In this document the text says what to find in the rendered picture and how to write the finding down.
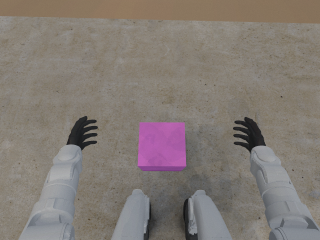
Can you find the right robot upper arm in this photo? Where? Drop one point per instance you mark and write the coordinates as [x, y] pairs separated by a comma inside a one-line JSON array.
[[288, 233]]

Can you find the robot left hand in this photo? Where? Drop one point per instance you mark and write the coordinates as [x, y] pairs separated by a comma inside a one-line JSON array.
[[77, 135]]

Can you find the robot right hand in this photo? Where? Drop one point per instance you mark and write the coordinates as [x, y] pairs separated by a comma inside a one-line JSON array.
[[254, 137]]

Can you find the carton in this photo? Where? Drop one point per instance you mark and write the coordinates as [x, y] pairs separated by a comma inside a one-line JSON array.
[[161, 146]]

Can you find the left robot upper arm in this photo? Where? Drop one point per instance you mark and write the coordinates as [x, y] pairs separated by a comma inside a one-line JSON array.
[[56, 231]]

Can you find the right robot thigh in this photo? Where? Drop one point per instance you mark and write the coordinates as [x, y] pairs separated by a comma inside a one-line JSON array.
[[209, 222]]

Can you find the right robot foot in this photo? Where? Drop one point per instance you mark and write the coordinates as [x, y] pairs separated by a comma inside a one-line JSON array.
[[188, 236]]

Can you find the robot left forearm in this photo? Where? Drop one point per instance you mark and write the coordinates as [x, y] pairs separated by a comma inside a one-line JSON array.
[[56, 202]]

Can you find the robot right forearm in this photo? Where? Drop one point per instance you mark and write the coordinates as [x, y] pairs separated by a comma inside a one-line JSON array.
[[282, 203]]

